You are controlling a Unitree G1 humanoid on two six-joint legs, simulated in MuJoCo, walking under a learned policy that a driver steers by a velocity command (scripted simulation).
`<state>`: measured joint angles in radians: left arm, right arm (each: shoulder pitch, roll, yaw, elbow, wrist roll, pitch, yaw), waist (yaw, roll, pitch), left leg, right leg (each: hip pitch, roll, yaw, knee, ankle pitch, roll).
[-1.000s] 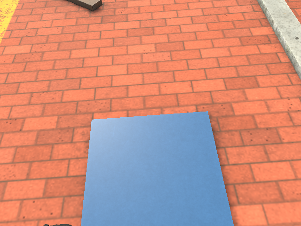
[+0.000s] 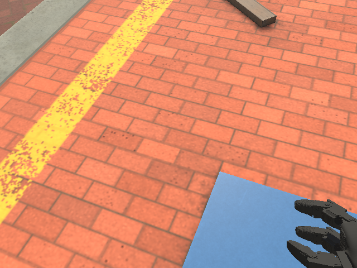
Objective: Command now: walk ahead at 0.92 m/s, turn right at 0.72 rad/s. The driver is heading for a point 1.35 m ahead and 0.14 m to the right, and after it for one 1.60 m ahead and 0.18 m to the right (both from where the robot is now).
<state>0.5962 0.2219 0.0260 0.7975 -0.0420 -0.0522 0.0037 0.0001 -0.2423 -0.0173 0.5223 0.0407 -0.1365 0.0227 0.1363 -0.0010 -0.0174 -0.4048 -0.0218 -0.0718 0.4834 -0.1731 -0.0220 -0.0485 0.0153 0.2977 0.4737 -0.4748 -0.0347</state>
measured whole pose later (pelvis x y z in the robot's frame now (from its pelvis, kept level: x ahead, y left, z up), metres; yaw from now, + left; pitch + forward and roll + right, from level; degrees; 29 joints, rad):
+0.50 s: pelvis +0.36 -0.10 -0.03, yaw -22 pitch +0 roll +1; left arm 0.09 0.29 0.03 0.60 -0.02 -0.05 -0.05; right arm 0.40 -0.28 -0.02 0.83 0.04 -0.09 0.01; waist -0.04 0.00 0.08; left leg -0.04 0.06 -0.03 1.17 -0.43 0.03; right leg -0.57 0.03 -0.11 0.81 -0.25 -0.13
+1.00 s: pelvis +0.79 -0.22 -0.06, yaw -2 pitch -4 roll -2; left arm 0.21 0.28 0.05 0.74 -0.03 -0.10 0.00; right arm 0.35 -0.31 -0.09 0.77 0.01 -0.05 0.06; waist -0.07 0.02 0.08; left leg -0.45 -0.11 0.07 0.67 0.00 0.30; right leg -0.11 0.06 -0.07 1.46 -0.49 0.00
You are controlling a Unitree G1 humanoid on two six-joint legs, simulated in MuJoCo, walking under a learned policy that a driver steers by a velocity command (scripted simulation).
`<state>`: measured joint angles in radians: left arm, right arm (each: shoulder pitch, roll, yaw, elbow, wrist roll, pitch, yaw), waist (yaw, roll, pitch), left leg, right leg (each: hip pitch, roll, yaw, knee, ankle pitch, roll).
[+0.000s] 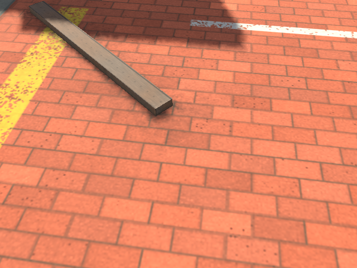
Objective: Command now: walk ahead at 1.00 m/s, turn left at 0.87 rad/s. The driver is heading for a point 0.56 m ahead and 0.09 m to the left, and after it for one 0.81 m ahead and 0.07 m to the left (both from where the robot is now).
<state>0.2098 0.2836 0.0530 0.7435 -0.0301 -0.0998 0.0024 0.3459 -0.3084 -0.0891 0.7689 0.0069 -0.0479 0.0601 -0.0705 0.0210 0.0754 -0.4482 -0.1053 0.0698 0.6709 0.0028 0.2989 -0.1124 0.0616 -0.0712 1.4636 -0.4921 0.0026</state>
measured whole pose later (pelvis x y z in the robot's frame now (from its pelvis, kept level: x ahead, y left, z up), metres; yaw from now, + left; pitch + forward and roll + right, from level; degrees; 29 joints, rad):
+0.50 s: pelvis +0.40 -0.02 -0.01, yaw +28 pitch +1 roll -4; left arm 0.43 0.30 0.09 0.77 0.00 -0.08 0.01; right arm 0.15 -0.34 -0.08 0.56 0.03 -0.02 0.02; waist 0.08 0.04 -0.01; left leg -0.81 0.07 -0.02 1.37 -0.28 0.05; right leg -0.09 -0.02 -0.05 0.44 -0.36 0.07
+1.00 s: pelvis +0.74 +0.19 +0.00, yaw +24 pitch +1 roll +2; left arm 0.06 0.30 0.04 0.69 0.00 -0.08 -0.05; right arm 0.40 -0.28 -0.06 0.82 0.01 -0.09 -0.01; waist -0.09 -0.03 0.05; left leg -0.01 0.00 0.13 0.33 -0.33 0.00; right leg -0.68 -0.05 0.02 0.68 0.05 0.00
